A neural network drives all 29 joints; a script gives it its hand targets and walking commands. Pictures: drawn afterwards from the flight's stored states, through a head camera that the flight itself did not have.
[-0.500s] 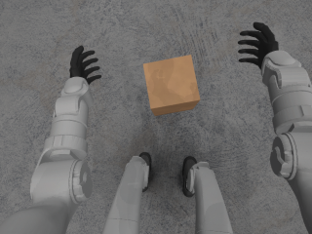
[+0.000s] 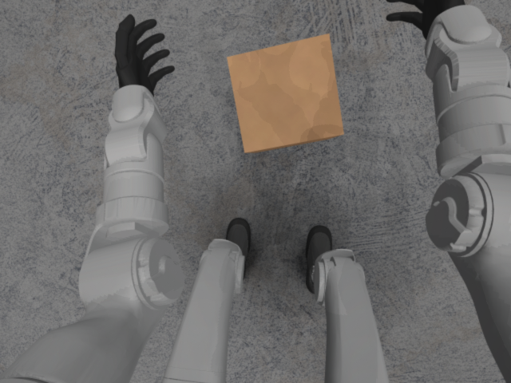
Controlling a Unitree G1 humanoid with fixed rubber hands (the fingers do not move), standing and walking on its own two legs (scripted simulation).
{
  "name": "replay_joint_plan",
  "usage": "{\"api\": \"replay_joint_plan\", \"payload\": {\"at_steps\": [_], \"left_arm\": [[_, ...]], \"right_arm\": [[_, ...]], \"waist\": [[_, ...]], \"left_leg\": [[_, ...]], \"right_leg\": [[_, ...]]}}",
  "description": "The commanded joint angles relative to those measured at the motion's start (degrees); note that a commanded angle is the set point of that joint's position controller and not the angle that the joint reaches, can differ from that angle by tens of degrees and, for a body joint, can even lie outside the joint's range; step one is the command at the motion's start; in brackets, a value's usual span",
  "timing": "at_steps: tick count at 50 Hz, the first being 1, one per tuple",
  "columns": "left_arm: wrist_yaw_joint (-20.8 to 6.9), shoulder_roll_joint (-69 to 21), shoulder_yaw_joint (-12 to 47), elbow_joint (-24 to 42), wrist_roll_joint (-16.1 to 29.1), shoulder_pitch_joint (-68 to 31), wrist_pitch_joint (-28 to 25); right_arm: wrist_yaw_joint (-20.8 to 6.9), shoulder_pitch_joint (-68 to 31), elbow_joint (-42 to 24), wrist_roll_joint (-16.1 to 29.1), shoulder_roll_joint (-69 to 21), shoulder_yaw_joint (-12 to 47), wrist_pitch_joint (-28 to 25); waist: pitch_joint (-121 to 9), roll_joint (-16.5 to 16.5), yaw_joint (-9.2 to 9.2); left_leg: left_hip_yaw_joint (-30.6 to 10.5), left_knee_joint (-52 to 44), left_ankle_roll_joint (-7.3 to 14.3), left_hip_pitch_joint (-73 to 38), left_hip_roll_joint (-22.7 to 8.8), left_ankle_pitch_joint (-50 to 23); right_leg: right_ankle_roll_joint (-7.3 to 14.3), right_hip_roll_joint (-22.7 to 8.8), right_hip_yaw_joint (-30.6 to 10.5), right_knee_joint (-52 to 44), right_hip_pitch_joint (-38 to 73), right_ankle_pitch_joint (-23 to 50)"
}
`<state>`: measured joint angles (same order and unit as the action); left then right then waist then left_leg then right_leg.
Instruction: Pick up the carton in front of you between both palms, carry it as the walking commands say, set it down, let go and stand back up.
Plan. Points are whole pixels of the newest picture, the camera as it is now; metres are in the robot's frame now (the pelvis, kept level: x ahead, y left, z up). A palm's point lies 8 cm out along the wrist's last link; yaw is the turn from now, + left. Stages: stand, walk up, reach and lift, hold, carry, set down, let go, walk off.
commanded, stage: reach and lift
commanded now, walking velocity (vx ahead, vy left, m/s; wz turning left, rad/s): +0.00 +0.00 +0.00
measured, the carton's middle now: (285, 104) +0.51 +0.01 -0.52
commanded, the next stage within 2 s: none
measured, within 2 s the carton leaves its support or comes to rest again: leaves its support in 1.54 s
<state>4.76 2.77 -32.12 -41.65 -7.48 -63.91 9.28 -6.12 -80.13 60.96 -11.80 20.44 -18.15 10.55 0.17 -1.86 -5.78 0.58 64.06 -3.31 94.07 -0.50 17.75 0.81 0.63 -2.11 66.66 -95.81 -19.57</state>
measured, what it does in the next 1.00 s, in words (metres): lowers itself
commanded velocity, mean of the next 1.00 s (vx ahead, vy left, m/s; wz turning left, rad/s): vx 0.00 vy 0.00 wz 0.00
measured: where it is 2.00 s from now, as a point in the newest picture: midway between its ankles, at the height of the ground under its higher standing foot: (275, 266)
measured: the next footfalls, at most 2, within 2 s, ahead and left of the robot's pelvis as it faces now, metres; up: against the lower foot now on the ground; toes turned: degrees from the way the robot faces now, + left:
none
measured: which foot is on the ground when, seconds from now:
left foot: down 0.00-1.00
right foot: down 0.00-1.00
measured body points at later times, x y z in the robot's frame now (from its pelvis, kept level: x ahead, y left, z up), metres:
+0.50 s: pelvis -0.06 +0.01 -0.23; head +0.32 -0.01 +0.01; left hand +0.48 +0.21 -0.39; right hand +0.55 -0.17 -0.40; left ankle +0.05 +0.15 -0.61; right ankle +0.04 -0.11 -0.61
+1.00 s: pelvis -0.05 +0.00 -0.27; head +0.34 -0.01 -0.05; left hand +0.49 +0.19 -0.46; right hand +0.56 -0.15 -0.45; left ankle +0.05 +0.14 -0.61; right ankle +0.04 -0.11 -0.61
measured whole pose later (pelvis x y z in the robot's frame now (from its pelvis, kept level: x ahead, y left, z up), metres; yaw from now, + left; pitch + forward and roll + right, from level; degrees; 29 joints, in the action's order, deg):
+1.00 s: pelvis -0.05 +0.00 -0.27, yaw +3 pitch +37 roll +5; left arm 10.5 10.5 -18.1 -60.8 7.9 -86.7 4.7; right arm -1.1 -100.6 74.6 9.6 30.7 6.3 6.3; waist 25.9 2.1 -4.7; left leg -0.3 124.4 -5.0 126.4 3.0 35.0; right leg -0.2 2.0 -4.1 128.4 -128.5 -36.6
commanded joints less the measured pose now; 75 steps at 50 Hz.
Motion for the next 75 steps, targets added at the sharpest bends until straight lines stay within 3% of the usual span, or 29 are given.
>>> {"api": "replay_joint_plan", "payload": {"at_steps": [1,3,7,10,14,16,18,20,21,23,30,32,34,40,45,49,54,56,58,61,64,66,69,75], "left_arm": [[-0.2,3.5,-2.0,2.3,-1.7,-7.8,-4.6],[0.8,4.8,-0.7,1.9,-0.3,-10.0,-5.3],[2.9,6.5,4.2,-0.7,4.5,-9.3,-5.8],[4.7,8.5,9.5,-0.2,10.8,-10.0,-5.5],[6.8,12.9,14.2,5.1,16.6,-18.4,-4.5],[7.1,13.7,15.7,3.8,18.2,-21.4,-3.3],[7.3,14.3,16.3,0.8,18.7,-23.0,-2.0],[7.0,15.4,15.9,-3.6,18.7,-26.2,-0.9],[6.7,15.1,15.4,-6.0,18.1,-28.2,-0.5],[5.8,15.3,13.9,-8.4,16.2,-32.3,-0.7],[4.8,17.9,13.1,-13.7,15.2,-40.5,-2.0],[4.8,18.5,13.3,-13.3,15.9,-42.5,-2.7],[4.9,18.7,14.0,-12.4,16.5,-44.5,-3.6],[6.0,15.9,15.4,-16.3,17.7,-38.9,-4.7],[6.1,14.3,13.8,-14.6,15.5,-32.4,-5.4],[5.5,13.6,13.0,-12.4,14.2,-33.8,-5.8],[5.8,10.5,15.7,-10.5,16.6,-38.7,-5.3],[5.5,7.7,16.9,-12.1,17.3,-40.7,-4.5],[3.8,0.0,16.7,-13.8,15.9,-43.6,-3.2],[-3.2,-24.1,17.1,-13.5,10.4,-50.0,0.2],[-8.9,-36.4,17.4,-11.5,8.5,-50.9,3.1],[-10.9,-40.3,17.8,-10.6,8.6,-50.5,4.0],[-12.1,-45.2,19.9,-9.3,10.2,-49.4,4.8],[-11.7,-50.7,27.7,-2.2,16.4,-53.4,5.4]], "right_arm": [[2.6,-8.0,-2.5,-0.2,3.0,-1.9,-4.2],[3.9,-10.1,-3.3,2.0,4.8,0.0,-5.2],[6.1,-11.4,-3.1,8.1,7.9,6.4,-6.1],[7.1,-15.3,-4.8,13.4,11.8,11.8,-6.2],[7.8,-25.2,-9.4,19.3,15.9,17.3,-5.6],[7.7,-27.6,-7.5,20.8,15.9,19.0,-4.5],[7.1,-29.3,-4.8,20.9,15.8,19.8,-3.4],[6.4,-30.4,-0.7,20.7,16.2,19.9,-2.2],[5.9,-30.8,3.0,20.5,16.8,19.7,-1.8],[5.0,-33.0,5.7,20.1,16.4,19.6,-1.7],[5.3,-40.4,8.5,20.4,19.6,20.6,-3.2],[5.5,-42.3,7.5,20.8,19.5,21.5,-3.8],[5.9,-44.4,5.6,20.8,19.5,21.9,-4.6],[5.4,-42.0,7.6,23.6,17.8,25.5,-5.5],[4.8,-34.7,9.6,22.0,13.6,25.0,-5.0],[5.7,-34.5,8.2,19.9,13.5,22.0,-5.3],[6.5,-39.4,4.9,21.1,12.4,23.1,-5.6],[5.9,-40.9,5.3,21.2,10.0,23.9,-5.1],[3.8,-43.5,6.1,19.9,1.5,24.5,-3.9],[-4.4,-46.1,7.4,16.0,-26.5,25.6,-1.0],[-9.9,-41.0,4.9,14.9,-39.8,22.9,1.2],[-11.3,-37.5,3.2,14.9,-44.2,21.5,1.8],[-11.3,-38.3,-2.8,16.4,-47.9,23.0,1.3],[-8.9,-42.6,-14.1,21.2,-55.2,29.7,1.8]], "waist": [[-51.2,-3.3,-0.65],[-53.3,-3.3,-0.46],[-62.2,-3.6,-0.33],[-72.5,-6.3,-0.75],[-77.3,-9.8,-1.51],[-74.6,-11.2,-1.57],[-69.9,-11.7,-1.56],[-63.3,-10.8,-1.83],[-56.6,-9.5,-2.65],[-48.3,-7.3,-2.40],[-44.2,-5.0,-1.42],[-44.1,-5.2,-2.08],[-43.7,-5.3,-1.31],[-47.4,-5.1,-2.57],[-47.7,-6.9,-2.54],[-44.6,-4.8,-0.99],[-46.9,-3.2,0.17],[-42.9,-3.8,0.46],[-37.7,-5.0,0.83],[-31.7,-5.4,-0.44],[-31.3,-5.8,0.74],[-31.3,-4.0,1.59],[-35.0,-2.4,1.69],[-59.2,-5.3,2.16]], "left_leg": [[3.8,10.4,-2.6,-7.2,4.8,-20.0],[3.7,15.5,-2.4,-6.8,4.7,-19.3],[2.6,24.4,-2.1,-10.1,5.0,-29.3],[2.1,31.0,-1.7,-14.8,5.0,-32.6],[3.7,37.3,-1.1,-11.3,4.4,-23.7],[4.4,39.1,-1.0,-7.4,4.1,-20.4],[4.6,40.2,-1.2,-4.1,4.1,-16.5],[4.5,41.3,-0.8,-4.2,3.6,-9.3],[4.8,41.9,-1.0,-1.8,3.6,-5.1],[5.0,43.7,-1.1,1.7,3.0,0.4],[5.5,49.5,-1.2,2.7,2.5,2.6],[5.5,50.5,-1.1,3.8,2.4,1.9],[4.9,51.7,-0.8,3.5,2.3,-1.7],[5.2,54.2,-0.8,-4.0,3.2,-11.9],[5.9,54.4,-0.7,-1.3,4.0,-14.5],[5.2,54.6,-0.8,0.8,4.0,-13.8],[5.0,54.4,-0.7,-4.0,4.6,-11.7],[5.2,53.6,-0.7,-2.4,5.0,-6.9],[5.1,53.0,-0.5,0.2,5.7,-1.5],[5.6,53.5,0.2,0.3,7.4,2.4],[6.0,54.0,1.0,3.1,8.2,0.5],[6.0,54.6,1.3,4.7,8.5,-0.9],[5.8,55.1,1.5,4.2,8.6,-4.9],[6.6,55.9,1.5,0.1,8.9,-13.5]], "right_leg": [[-1.0,2.3,-2.6,9.8,24.7,30.6],[-1.5,2.8,-2.0,13.9,18.0,26.0],[-2.5,3.3,-1.0,23.0,13.4,30.4],[-2.8,2.9,0.3,29.8,14.3,29.3],[-2.5,2.0,1.7,36.8,16.8,22.4],[-2.6,1.8,1.7,39.1,17.8,20.8],[-2.4,1.7,1.7,41.2,17.7,17.8],[-2.2,0.9,1.9,41.2,11.7,7.7],[-1.9,0.5,1.7,41.1,7.3,2.6],[-1.6,-0.2,1.0,42.0,2.6,-2.7],[-1.4,-0.9,0.1,46.5,3.0,-4.2],[-1.2,-1.1,-0.3,47.7,3.6,-3.5],[-1.2,-0.6,-0.3,49.1,3.3,0.5],[-1.7,-0.1,0.1,51.9,6.2,9.3],[-2.2,0.1,-0.2,51.9,8.0,14.7],[-1.9,0.4,-0.5,51.2,2.1,12.3],[-1.4,0.7,0.4,50.3,0.4,7.2],[-1.1,0.7,0.8,49.7,0.4,2.9],[-0.8,1.1,1.0,48.9,0.1,-1.4],[-0.3,2.7,0.8,49.3,-2.0,-5.0],[-0.3,4.1,2.4,50.0,-4.5,-2.7],[-0.2,4.5,2.9,50.8,-5.2,-0.2],[0.1,4.7,3.3,51.3,-4.7,4.2],[-0.1,4.7,3.5,52.0,11.0,17.3]]}}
